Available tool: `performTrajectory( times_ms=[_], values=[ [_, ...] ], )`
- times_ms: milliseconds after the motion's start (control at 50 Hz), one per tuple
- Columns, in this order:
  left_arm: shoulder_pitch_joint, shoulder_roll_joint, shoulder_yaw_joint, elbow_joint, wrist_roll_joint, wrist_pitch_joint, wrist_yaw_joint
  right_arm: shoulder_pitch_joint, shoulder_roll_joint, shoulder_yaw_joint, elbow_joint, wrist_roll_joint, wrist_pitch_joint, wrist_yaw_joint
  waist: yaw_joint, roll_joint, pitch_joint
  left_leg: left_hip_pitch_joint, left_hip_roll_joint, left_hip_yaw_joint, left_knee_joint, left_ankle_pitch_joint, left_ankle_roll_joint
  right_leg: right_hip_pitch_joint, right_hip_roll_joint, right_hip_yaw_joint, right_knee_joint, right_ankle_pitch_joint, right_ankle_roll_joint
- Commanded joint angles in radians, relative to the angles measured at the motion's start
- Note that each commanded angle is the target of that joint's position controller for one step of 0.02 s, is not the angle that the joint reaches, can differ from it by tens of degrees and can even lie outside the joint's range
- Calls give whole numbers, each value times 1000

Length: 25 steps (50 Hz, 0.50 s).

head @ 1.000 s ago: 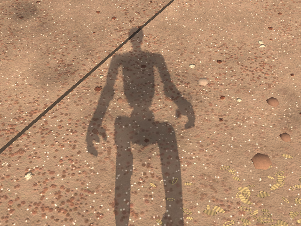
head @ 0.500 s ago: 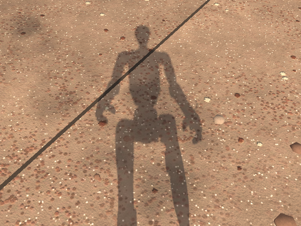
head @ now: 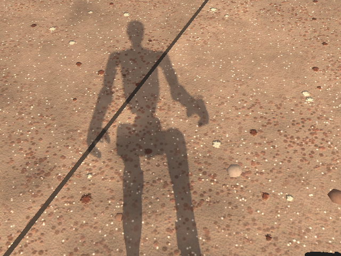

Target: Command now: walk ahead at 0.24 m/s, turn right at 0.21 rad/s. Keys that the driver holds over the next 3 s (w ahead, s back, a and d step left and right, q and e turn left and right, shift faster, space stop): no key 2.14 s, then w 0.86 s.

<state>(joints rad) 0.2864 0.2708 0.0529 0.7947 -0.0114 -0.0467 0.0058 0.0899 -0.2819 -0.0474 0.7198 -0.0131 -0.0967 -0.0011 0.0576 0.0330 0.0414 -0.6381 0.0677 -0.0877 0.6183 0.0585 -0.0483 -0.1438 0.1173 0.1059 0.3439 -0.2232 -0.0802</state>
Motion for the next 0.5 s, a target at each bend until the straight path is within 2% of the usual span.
performTrajectory(
  times_ms=[20,60,80,100,120,140,160,180,200,220,240,260,300,340,360,380,400,420,440,460,500],
  values=[
    [44,142,33,-29,0,5,14,-45,-70,-16,-69,0,-16,12,10,-126,-93,189,-67,49,-95,82,19,-24,-224,96,4,488,-97],
    [27,138,31,-26,7,11,16,-10,-99,-28,-61,-10,-23,17,-19,-131,-101,210,-65,34,-136,30,53,37,-252,143,87,497,-80],
    [2,129,28,-28,7,13,17,41,-102,-32,-44,-16,-28,16,-53,-123,-110,271,-67,44,-193,71,74,42,-237,142,149,510,-63],
    [6,112,23,-35,13,11,16,91,-129,-38,-32,-28,-35,11,-70,-87,-149,394,-24,21,-215,303,102,16,-182,122,246,481,-27],
    [79,77,10,-44,29,1,12,134,-181,-42,-41,-47,-37,7,-47,38,-259,652,132,-113,-117,682,189,-130,-107,95,426,228,19],
    [212,47,-6,-8,14,-2,9,187,-132,-32,-25,-40,-18,6,-52,220,-400,847,318,-317,-98,818,366,-279,-38,47,674,-321,86],
    [185,114,4,-3,5,9,3,214,-69,-15,-8,-6,-1,12,-74,172,-417,822,331,-399,-135,613,384,-331,-67,63,755,-502,111],
    [107,144,16,-17,-2,29,6,172,-70,-12,-7,9,12,15,-79,94,-324,734,292,-381,-174,361,345,-373,-98,62,801,-465,131],
    [49,138,18,-22,-2,52,13,113,-69,-8,-14,4,25,16,-71,45,-249,625,255,-343,-219,173,308,-382,-121,36,791,-418,144],
    [24,128,21,-27,3,75,19,42,-62,-1,-23,0,36,16,-50,40,-177,504,222,-295,-267,20,279,-359,-148,20,718,-385,150],
    [23,108,18,-26,4,90,23,-6,-74,-4,-25,-8,47,15,-27,83,-136,401,176,-241,-308,-95,247,-293,-163,-2,608,-349,153],
    [38,83,11,-14,6,96,28,-34,-84,-9,-24,-14,57,13,-17,117,-114,322,130,-181,-333,-135,230,-214,-150,-39,514,-314,155],
    [67,61,7,15,14,91,30,-24,-84,-11,-10,-14,66,5,-17,131,-144,301,102,-125,-334,-157,229,-105,-138,-68,381,-188,147],
    [88,54,8,41,20,85,24,-25,-77,-9,4,1,69,-1,0,106,-162,281,89,-95,-319,-277,213,-2,-127,-95,222,0,121],
    [74,55,8,41,30,84,22,-8,-62,-3,16,5,69,-2,-3,91,-151,259,71,-84,-320,-388,182,30,-127,-97,167,42,103],
    [42,76,9,24,46,83,23,15,-44,4,32,3,67,0,-15,58,-122,226,50,-74,-314,-500,134,36,-170,-47,134,66,78],
    [11,119,14,4,44,81,28,24,-47,3,35,-7,66,3,-43,-1,-74,223,9,-41,-282,-555,95,-29,-224,8,93,-21,46],
    [-6,137,22,24,33,76,27,28,-42,0,34,-6,67,2,-72,-107,-32,306,-44,24,-249,-479,67,-177,-207,10,75,-224,21],
    [-28,98,13,20,31,64,25,12,-47,0,40,-9,66,-2,-63,-112,-15,373,-45,28,-203,-403,61,-238,-195,6,44,-268,31],
    [-37,79,7,27,35,53,26,19,-41,-1,47,-4,66,-6,-70,-121,-19,403,-43,30,-182,-347,70,-249,-196,4,35,-238,47],
    [-36,77,7,34,29,31,24,43,-42,-3,69,-1,68,-12,-70,-104,-28,411,-40,30,-159,-248,86,-211,-186,-9,58,-116,70]
  ],
)
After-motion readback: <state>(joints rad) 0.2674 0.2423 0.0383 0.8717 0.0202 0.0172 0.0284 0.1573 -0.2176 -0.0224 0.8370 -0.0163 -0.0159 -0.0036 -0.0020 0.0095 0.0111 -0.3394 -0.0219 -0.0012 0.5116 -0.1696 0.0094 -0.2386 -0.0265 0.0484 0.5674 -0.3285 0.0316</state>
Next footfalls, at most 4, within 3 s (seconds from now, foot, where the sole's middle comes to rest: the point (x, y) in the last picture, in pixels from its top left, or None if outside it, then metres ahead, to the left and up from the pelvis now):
0.10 left None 0.25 0.13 -0.78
0.38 right None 0.16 -0.12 -0.78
2.86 right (223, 215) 0.62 -0.12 -0.78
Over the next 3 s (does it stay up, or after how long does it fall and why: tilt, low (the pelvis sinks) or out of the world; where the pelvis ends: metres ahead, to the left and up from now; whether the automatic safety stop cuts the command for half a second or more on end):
stays up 0.51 -0.04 -0.01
